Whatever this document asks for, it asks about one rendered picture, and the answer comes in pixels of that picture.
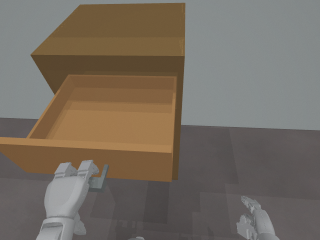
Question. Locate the robot left hand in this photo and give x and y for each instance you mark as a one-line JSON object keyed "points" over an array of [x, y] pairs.
{"points": [[66, 193]]}

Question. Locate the drawer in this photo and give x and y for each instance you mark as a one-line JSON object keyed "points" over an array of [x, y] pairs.
{"points": [[124, 121]]}

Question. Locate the robot left forearm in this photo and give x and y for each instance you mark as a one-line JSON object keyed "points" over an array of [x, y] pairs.
{"points": [[57, 228]]}

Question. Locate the cabinet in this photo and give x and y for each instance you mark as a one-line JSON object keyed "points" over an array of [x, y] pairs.
{"points": [[132, 39]]}

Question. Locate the handle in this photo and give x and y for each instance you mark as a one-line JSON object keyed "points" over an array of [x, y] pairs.
{"points": [[98, 184]]}

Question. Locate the robot right hand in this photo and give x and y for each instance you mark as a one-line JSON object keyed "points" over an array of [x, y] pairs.
{"points": [[251, 226]]}

